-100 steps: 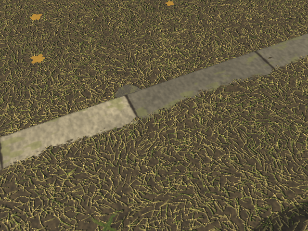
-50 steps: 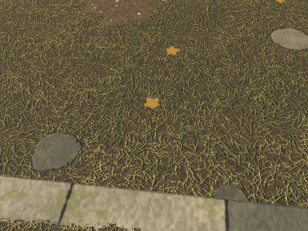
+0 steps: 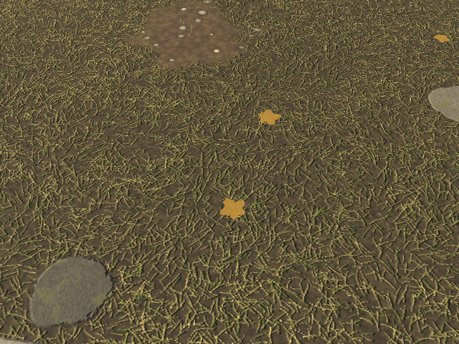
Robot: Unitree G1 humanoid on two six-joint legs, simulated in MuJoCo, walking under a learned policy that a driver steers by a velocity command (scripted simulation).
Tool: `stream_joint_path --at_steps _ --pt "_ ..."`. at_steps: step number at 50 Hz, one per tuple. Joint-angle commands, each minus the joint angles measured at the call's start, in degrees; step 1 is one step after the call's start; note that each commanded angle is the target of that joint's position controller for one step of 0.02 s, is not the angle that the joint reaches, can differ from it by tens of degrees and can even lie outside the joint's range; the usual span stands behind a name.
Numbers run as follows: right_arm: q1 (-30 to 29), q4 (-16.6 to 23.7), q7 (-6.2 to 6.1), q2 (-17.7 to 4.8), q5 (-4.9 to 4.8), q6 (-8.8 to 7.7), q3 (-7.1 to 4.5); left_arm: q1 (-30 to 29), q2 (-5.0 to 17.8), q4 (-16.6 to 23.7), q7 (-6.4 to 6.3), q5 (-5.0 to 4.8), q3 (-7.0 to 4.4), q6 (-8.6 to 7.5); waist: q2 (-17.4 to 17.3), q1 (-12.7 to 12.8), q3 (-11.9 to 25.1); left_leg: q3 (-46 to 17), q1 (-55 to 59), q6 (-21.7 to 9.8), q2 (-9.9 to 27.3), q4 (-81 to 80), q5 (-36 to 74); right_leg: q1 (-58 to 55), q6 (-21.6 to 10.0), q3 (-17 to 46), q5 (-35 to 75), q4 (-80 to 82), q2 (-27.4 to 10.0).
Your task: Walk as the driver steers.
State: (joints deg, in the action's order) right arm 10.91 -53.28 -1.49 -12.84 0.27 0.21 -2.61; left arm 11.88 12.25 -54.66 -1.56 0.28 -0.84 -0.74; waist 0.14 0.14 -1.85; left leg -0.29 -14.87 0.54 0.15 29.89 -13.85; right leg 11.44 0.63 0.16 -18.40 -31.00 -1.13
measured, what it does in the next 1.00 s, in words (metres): stands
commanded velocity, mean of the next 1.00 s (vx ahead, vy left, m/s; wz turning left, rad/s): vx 0.00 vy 0.00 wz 0.00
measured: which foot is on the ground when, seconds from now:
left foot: down 0.00-1.00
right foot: down 0.00-1.00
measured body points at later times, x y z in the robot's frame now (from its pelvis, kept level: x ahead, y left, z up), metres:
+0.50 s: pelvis +0.00 +0.00 +0.00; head +0.01 +0.00 +0.45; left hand +0.03 +0.24 -0.15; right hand +0.06 -0.26 -0.15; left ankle +0.02 +0.13 -0.73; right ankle -0.02 -0.13 -0.73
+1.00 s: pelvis +0.00 +0.00 +0.00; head +0.01 +0.00 +0.45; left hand -0.01 +0.23 -0.15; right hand +0.02 -0.24 -0.15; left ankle +0.02 +0.13 -0.73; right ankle -0.02 -0.13 -0.73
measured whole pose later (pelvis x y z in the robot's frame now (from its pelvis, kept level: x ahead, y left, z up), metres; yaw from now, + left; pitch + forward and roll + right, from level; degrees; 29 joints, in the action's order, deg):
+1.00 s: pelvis +0.00 +0.00 +0.00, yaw +0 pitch -1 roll +0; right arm 12.5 -65.5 -2.6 -10.5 -0.1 0.7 -1.1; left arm 17.3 10.0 -63.2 -2.2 0.1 -0.3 -0.5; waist -0.2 -0.1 -2.1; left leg -0.8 -13.9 1.0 1.0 27.9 -13.0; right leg 9.7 0.2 -0.4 -16.8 -27.6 -0.3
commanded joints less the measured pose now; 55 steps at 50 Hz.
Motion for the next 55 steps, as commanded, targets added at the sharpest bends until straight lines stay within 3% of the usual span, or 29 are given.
stream_joint_path --at_steps 1,26,55 --pt "-0.1 0.9 -0.49 -5.5 -0.14 -0.23 -1.12 1.3 6.7 0.9 -0.17 -0.09 -1.42 -0.33 -0.4 0.2 2.9 -1.6 5.6 -1.7 1.6 -2.8 14.6 2.2 -1.3 1.6 14.3 5.8 -1.7" --pt "-0.2 -8.8 -1.18 -4.6 -0.25 0.46 -0.37 4.4 4.8 -5.9 -0.71 -0.03 -0.84 0.09 -0.1 -0.2 -0.6 -0.9 4.9 -1.1 1.3 -5.7 7.9 2.4 -1.1 0.3 7.6 9.2 -0.4" --pt "4.5 -11.3 -1.32 -2.8 -0.42 0.15 0.92 10.2 2.4 -8.0 -0.85 -0.27 -0.18 0.02 -0.2 -0.2 -1.6 -0.7 3.4 -1.1 1.1 -5.9 6.9 3.4 -1.2 0.0 7.0 9.4 0.1"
